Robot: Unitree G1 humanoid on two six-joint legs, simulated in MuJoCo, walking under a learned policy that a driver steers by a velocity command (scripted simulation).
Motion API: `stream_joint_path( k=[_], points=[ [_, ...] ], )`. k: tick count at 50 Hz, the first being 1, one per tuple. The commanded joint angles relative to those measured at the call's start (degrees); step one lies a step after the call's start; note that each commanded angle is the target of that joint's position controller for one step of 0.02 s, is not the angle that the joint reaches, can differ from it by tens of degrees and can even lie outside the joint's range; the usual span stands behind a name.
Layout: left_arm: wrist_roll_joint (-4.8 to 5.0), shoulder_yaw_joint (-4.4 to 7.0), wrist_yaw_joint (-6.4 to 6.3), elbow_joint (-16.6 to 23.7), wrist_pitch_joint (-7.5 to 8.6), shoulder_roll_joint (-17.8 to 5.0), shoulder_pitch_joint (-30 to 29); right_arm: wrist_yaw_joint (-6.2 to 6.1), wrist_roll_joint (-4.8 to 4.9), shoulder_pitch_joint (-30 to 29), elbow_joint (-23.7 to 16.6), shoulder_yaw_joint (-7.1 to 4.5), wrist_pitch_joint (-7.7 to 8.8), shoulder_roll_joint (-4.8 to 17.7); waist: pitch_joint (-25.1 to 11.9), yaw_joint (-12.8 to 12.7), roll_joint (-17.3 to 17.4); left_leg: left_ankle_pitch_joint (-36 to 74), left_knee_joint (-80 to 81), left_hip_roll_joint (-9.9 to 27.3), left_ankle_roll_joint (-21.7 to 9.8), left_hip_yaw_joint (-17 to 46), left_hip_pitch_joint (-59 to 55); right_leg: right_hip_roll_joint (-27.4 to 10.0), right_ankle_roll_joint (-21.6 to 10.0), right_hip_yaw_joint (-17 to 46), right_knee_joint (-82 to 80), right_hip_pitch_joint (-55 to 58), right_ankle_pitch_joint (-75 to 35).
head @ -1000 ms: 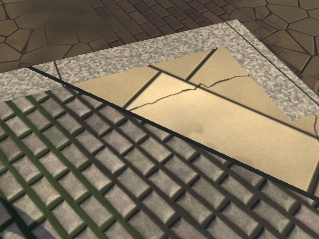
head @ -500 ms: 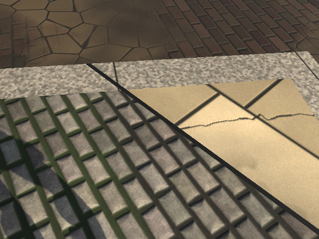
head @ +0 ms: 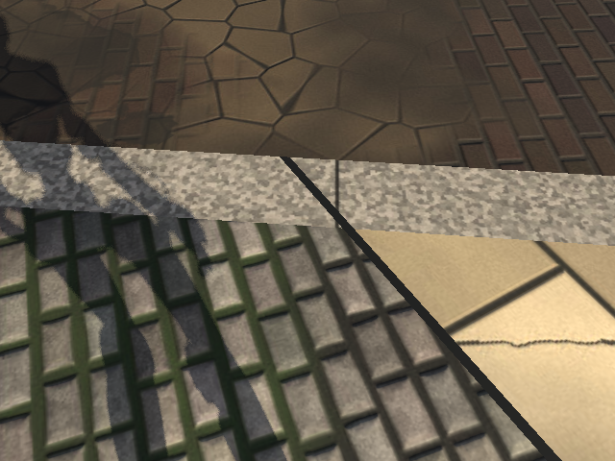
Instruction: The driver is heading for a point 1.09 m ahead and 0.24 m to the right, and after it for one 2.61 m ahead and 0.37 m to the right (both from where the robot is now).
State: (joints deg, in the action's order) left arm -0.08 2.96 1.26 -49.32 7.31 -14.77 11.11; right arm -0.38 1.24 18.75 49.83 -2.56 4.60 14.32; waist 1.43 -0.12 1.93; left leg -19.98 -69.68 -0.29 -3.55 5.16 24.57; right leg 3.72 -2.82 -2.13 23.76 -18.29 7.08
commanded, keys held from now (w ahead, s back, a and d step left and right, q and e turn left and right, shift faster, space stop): w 0.24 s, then w+e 0.40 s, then e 0.36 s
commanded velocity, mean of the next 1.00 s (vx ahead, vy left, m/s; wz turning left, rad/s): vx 0.41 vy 0.00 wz -0.27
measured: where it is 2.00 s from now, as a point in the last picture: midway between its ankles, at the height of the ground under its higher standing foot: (313, 425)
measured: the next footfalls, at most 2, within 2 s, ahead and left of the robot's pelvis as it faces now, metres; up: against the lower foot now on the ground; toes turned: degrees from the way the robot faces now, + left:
left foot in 0.36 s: +0.37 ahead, +0.16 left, +0.00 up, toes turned +1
right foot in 0.86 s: +0.59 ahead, -0.10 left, +0.00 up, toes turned -19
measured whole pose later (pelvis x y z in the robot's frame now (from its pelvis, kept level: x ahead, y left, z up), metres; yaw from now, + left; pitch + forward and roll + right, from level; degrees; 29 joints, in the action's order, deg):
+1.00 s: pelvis +0.48 +0.00 -0.01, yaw -21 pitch +3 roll +1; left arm 0.3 4.2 1.8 -39.0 1.3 -16.4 7.6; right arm -1.6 0.0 8.8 44.8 -3.2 2.9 16.8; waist 4.1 0.0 0.7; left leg -28.0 -72.3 1.5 2.2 1.7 27.3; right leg 4.7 -5.3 -0.5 30.4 -27.4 5.7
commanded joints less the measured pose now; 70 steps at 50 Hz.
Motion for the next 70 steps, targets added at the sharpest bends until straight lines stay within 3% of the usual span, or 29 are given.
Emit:
stream_joint_path(
  k=[1, 6, 9, 13, 15, 17, 18, 19, 20, 21, 23, 24, 28, 35, 40, 42, 43, 44, 45, 46, 47, 48, 52, 57, 61, 65, 68, 69, 70],
  points=[
    [-0.23, 0.41, 0.31, 1.65, 0.62, -3.88, 0.86, -0.08, -0.37, 1.72, -3.87, -0.89, 0.50, 2.98, -2.16, 1.31, -5.05, 3.70, 2.18, 7.12, 0.05, 0.94, 9.95, -16.07, -11.30, 18.46, -15.72, 7.46, -0.24],
    [0.55, 1.20, -0.38, -0.51, 0.17, -7.81, 5.39, -0.10, -1.35, -7.43, -7.56, 0.00, 0.67, 2.05, 0.04, -0.56, -4.10, 15.65, 19.20, 8.29, 2.00, -1.94, 13.68, -15.02, -11.23, 10.78, -18.03, 7.35, -8.13],
    [1.21, 1.08, -0.66, -1.55, -0.50, -8.65, 8.36, 0.49, -0.86, -13.87, -9.20, 0.41, 1.08, 1.61, 0.76, -2.82, -4.73, 23.08, 30.33, 5.98, 2.41, -4.36, 9.96, -13.20, -9.11, 6.98, -17.10, 7.77, -8.64],
    [1.74, 0.94, -0.72, -3.48, -1.56, -9.03, 12.76, 1.54, -0.09, -20.40, -12.06, 0.32, 1.40, 2.79, 2.30, -4.68, -5.45, 21.53, 37.03, 4.55, 1.72, -4.38, 9.36, -16.20, -8.24, 9.01, -14.24, 13.55, -6.36],
    [1.75, 1.10, -0.95, -3.77, -2.34, -9.68, 12.84, 2.00, -0.09, -20.01, -12.78, -0.21, 1.97, 4.25, 2.11, -3.11, -5.95, 17.29, 40.11, 3.51, 0.65, -4.18, 6.74, -17.68, -7.35, 11.13, -11.21, 16.13, -7.76],
    [1.55, 1.04, -1.14, -3.21, -2.97, -10.18, 10.99, 1.77, -0.37, -10.99, -10.49, -1.91, 2.47, 7.37, -2.73, 2.52, -5.99, 15.15, 43.36, 1.12, -1.05, -5.88, -7.12, -15.24, -5.38, 9.86, -1.09, 14.82, -18.69],
    [0.75, 0.22, -1.09, -2.03, -2.81, -8.14, 9.91, 1.18, -0.93, -0.45, -8.07, -3.43, 2.60, 11.07, -10.17, 7.13, -4.09, 16.47, 41.55, 5.69, -3.56, -1.86, -22.98, -11.78, -3.33, 7.31, 12.45, 7.44, -16.88],
    [0.10, -1.61, -0.96, -0.17, -1.88, -1.81, 13.82, 0.65, -2.24, 8.08, -7.02, -5.01, 2.06, 17.44, -19.92, 7.81, 8.55, 14.57, 42.15, 20.98, -9.98, 18.19, -46.07, -3.66, 0.69, 1.86, 35.11, -13.54, 3.92],
    [1.75, -1.84, -0.85, -1.00, -0.79, -1.52, 17.04, 0.90, -2.13, 10.17, -6.16, -4.36, 1.61, 14.76, -25.54, 7.21, 15.48, 6.80, 50.13, 26.55, -14.34, 35.48, -48.60, -1.52, 1.02, 8.25, 46.75, -22.79, 26.04],
    [3.25, -0.01, -1.02, -0.71, -0.67, -7.72, 13.17, 0.98, -1.65, 6.26, -6.61, -3.03, 1.73, 10.11, -16.36, 6.75, 8.86, 4.43, 51.29, 24.27, -11.44, 28.47, -41.17, -4.77, 0.47, 10.41, 51.48, -26.92, 22.67],
    [2.39, 0.52, -1.55, 0.54, -1.54, -7.13, 7.56, 1.33, -1.15, -2.76, -7.42, -1.58, 1.99, 5.73, -6.71, 3.35, 3.27, 9.34, 55.13, 19.25, -7.95, 13.72, -25.80, -9.33, 0.64, 8.29, 47.65, -24.50, 12.95],
    [1.83, 0.94, -1.71, 0.48, -2.46, -6.25, 7.72, 1.51, -1.39, -5.33, -7.34, -1.23, 2.30, 4.35, -3.95, 1.54, 3.81, 11.04, 57.83, 16.91, -6.82, 8.52, -20.74, -10.80, 0.71, 8.45, 45.03, -21.96, 9.70],
    [1.96, 1.06, -1.37, 1.54, -4.71, -3.13, 7.89, 1.17, -2.30, -6.23, -5.06, -2.08, 3.30, 5.33, -1.27, -1.07, 2.34, 22.12, 61.60, 15.25, -7.21, -2.43, -15.37, -11.42, 1.58, 8.58, 42.40, -20.25, 2.74],
    [0.37, 0.48, 0.70, 7.43, -4.37, -1.11, -4.88, -1.02, -1.89, -4.60, -2.92, -2.82, 1.93, 8.62, 3.05, 1.71, 0.60, 35.19, 59.93, 13.91, -5.19, -14.84, -16.90, -9.14, 1.48, 2.56, 19.28, -19.37, -12.64],
    [0.25, 1.47, 2.55, 11.53, -4.88, -3.45, -6.45, -2.17, 0.00, -3.74, -2.52, -3.70, -0.62, 11.79, -0.27, 1.00, 3.11, 50.79, 49.18, 16.20, -3.26, -16.48, -25.13, -5.59, -1.08, -1.89, 13.20, -14.89, -3.76],
    [0.42, 3.16, 2.61, 10.40, -4.82, -6.76, 1.55, -2.61, 0.63, -5.62, -3.46, -4.14, -1.66, 12.68, -4.87, -3.38, 3.17, 57.25, 36.46, 14.84, -1.36, -17.02, -25.49, -1.71, -3.55, -3.86, 9.27, -5.27, -1.25],
    [0.31, 4.67, 1.75, 8.92, -4.62, -9.82, 7.91, -2.47, 0.65, -5.48, -3.80, -3.79, -1.80, 11.71, -8.43, -6.59, 0.38, 50.02, 24.41, 11.38, 1.33, -18.06, -21.83, -0.13, -5.53, -2.81, 2.94, 4.81, -9.54],
    [0.02, 5.94, 0.14, 9.07, -4.92, -15.84, 9.89, -2.01, -2.22, -2.18, -5.34, -2.14, -1.34, 6.87, -13.40, -4.67, -11.03, 13.72, 6.10, 6.76, 4.93, -17.70, -5.95, -11.84, -9.67, 12.55, 6.30, 20.67, -36.02],
    [-1.23, 5.89, 0.04, 12.27, -4.78, -19.33, 6.28, -0.95, -2.74, 4.99, -6.89, -0.69, -0.34, 3.91, -23.91, 0.76, -17.76, -22.96, -13.84, -4.15, 7.90, -8.00, 12.08, -26.76, -24.60, 41.22, 4.48, 35.96, -44.12],
    [-0.71, 4.99, 0.46, 13.50, -5.11, -14.87, 6.78, -0.14, -1.31, 0.35, -6.36, -1.89, 0.27, 9.18, -27.63, -4.23, -7.19, -18.51, -15.68, -1.03, 6.54, 1.61, 13.49, -24.57, -22.39, 38.08, 0.46, 33.08, -34.97],
    [-0.04, 4.15, 0.52, 14.06, -4.99, -12.09, 3.05, -0.21, 0.01, -4.74, -8.39, -1.98, 0.07, 9.49, -20.25, -3.31, -5.30, -12.72, -12.77, 0.73, 5.38, 0.66, 15.97, -21.69, -19.04, 30.88, -0.86, 26.63, -26.69],
    [1.03, 3.60, 0.30, 14.03, -5.24, -9.98, 0.01, -1.09, -0.80, -5.91, -7.90, -1.95, -0.59, 8.53, -13.41, -1.21, -0.45, -8.57, -7.45, 3.09, 5.58, -0.12, 15.86, -18.27, -15.43, 25.69, -2.43, 17.93, -20.39],
    [-0.38, 3.56, -0.51, 15.49, -5.78, -9.58, -3.27, -2.36, -2.13, -4.42, -8.52, -2.39, -3.27, 7.67, -9.51, 2.49, -5.33, -2.65, 3.27, 3.09, 6.15, -0.91, 6.49, -12.83, -13.18, 20.29, -5.65, 1.33, -18.11],
    [0.55, 4.05, -2.47, 16.15, -7.07, -10.91, -1.88, -3.07, -2.02, -8.14, -10.03, -2.10, -4.02, 6.72, -11.16, 0.87, -7.00, 2.12, 13.20, 1.62, 8.10, 0.66, 8.41, -11.53, -11.42, 22.66, -5.09, 2.49, -6.21],
    [0.44, 4.04, -3.20, 17.04, -8.22, -10.82, -2.25, -2.62, -1.64, -11.37, -11.43, -2.08, -3.71, 6.52, -8.70, -0.51, -9.65, 3.60, 21.22, 0.35, 8.03, 1.26, 6.68, -10.16, -9.72, 26.39, -5.77, 1.02, 7.49],
    [0.13, 3.54, -2.99, 17.31, -8.92, -9.65, -1.42, -1.64, -1.08, -10.38, -11.54, -2.11, -2.50, 6.72, -9.70, -1.42, -11.27, 1.35, 29.07, -0.27, 6.82, 0.08, 1.24, -11.09, -9.33, 28.76, -2.46, 3.95, 1.12],
    [0.76, 2.60, -3.03, 17.10, -9.50, -8.03, -1.10, -0.49, -1.47, -6.92, -10.99, -2.36, -1.81, 6.52, -8.96, 1.10, -9.96, 10.82, 45.76, 0.65, 3.98, -1.52, -10.33, -8.33, -6.12, 27.76, 2.17, 1.59, -2.23],
    [0.36, 1.93, -3.04, 17.09, -9.43, -5.86, 1.02, -0.53, -2.73, -6.43, -11.64, -3.01, -1.86, 9.87, -8.91, -0.02, -3.05, 14.75, 49.20, 9.58, 0.85, 6.22, -15.32, -4.45, -2.72, 23.46, 8.94, -3.27, 7.23],
    [0.71, 2.02, -2.82, 18.52, -8.79, -5.51, 1.94, -0.73, -3.98, -8.60, -11.58, -4.04, -2.43, 14.49, -5.62, -3.45, 13.53, 26.49, 51.20, 18.45, -7.57, 17.70, -15.60, 4.76, 0.73, 12.20, 17.08, -12.28, 21.84]
  ],
)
